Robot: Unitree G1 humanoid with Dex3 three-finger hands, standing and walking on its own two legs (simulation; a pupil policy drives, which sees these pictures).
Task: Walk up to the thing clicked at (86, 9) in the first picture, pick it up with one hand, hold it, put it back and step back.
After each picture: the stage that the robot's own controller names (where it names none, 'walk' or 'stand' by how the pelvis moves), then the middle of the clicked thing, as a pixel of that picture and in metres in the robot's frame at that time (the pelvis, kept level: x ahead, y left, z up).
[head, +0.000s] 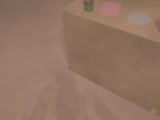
stand; (89, 2) +1.10 +0.00 -0.03
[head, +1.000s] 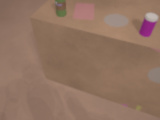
walk; (60, 6) +0.97 +0.14 -0.03
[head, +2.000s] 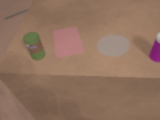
walk; (35, 46) +0.57 +0.25 +0.00
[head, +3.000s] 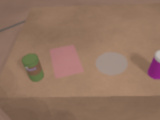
stand; (33, 68) +0.49 +0.25 -0.03
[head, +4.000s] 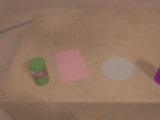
stand; (39, 72) +0.47 +0.22 -0.04
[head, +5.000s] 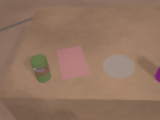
stand; (41, 69) +0.48 +0.22 -0.04
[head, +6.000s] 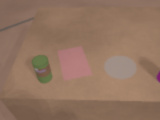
stand; (42, 69) +0.48 +0.21 -0.04
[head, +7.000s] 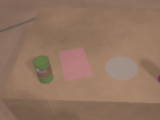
stand; (43, 70) +0.48 +0.21 -0.04
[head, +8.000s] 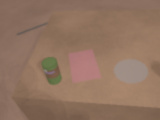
rise first; (52, 71) +0.48 +0.21 -0.03
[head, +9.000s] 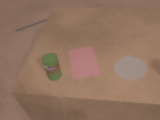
go down; (52, 67) +0.49 +0.20 -0.03
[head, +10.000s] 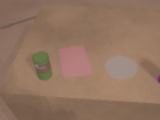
go down; (42, 66) +0.49 +0.20 -0.03
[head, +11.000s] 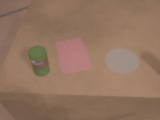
go down; (39, 61) +0.48 +0.19 -0.01
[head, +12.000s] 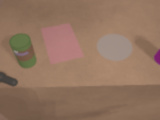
close in; (24, 51) +0.48 +0.20 +0.02
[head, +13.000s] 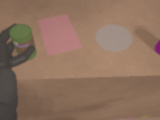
close; (24, 43) +0.50 +0.19 +0.04
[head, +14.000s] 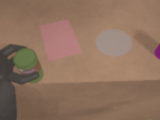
lift; (29, 67) +0.41 +0.17 +0.03
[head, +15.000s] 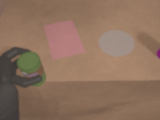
lift; (33, 70) +0.40 +0.17 +0.03
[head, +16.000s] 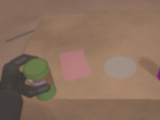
lift; (41, 80) +0.31 +0.15 +0.15
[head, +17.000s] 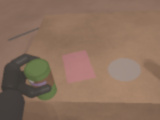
hold; (42, 80) +0.32 +0.15 +0.14
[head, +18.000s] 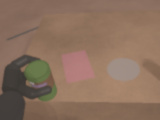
hold; (42, 81) +0.31 +0.15 +0.13
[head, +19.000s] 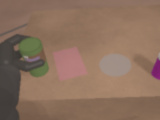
crouch; (35, 58) +0.40 +0.16 +0.14
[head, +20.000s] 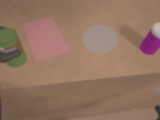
lower; (11, 48) +0.48 +0.19 +0.03
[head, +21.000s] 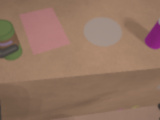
lower; (7, 41) +0.49 +0.20 +0.05
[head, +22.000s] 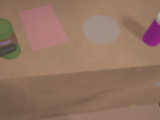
lower; (5, 40) +0.49 +0.20 +0.05
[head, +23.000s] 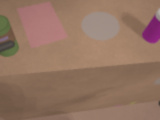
lower; (2, 37) +0.50 +0.20 +0.06
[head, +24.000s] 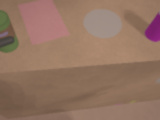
rest; (2, 32) +0.51 +0.20 +0.06
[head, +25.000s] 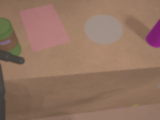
withdraw; (5, 39) +0.49 +0.20 +0.05
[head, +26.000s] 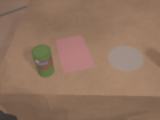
sink last; (43, 61) +0.46 +0.17 +0.02
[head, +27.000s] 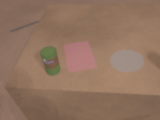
stand; (50, 61) +0.50 +0.19 +0.01
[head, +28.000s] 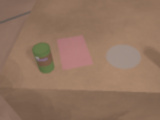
stand; (44, 58) +0.49 +0.19 +0.02
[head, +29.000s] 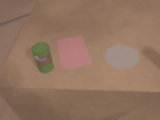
stand; (43, 58) +0.49 +0.20 +0.02
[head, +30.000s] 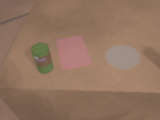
stand; (43, 58) +0.49 +0.20 +0.02
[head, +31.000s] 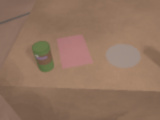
stand; (43, 57) +0.49 +0.20 +0.03
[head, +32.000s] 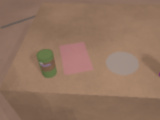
stand; (47, 64) +0.49 +0.19 -0.01
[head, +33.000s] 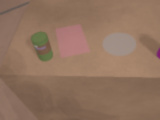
walk; (42, 47) +0.54 +0.21 -0.01
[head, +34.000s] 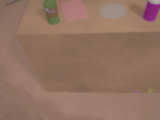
walk; (51, 12) +0.79 +0.21 -0.02
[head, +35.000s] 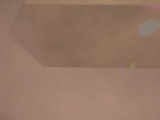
stand; out of the picture +1.11 +0.24 -0.01
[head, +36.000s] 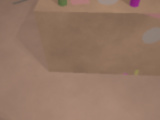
stand; out of the picture +1.12 +0.20 -0.03
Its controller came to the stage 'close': yes
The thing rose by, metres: 0.19
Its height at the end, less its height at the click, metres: +0.00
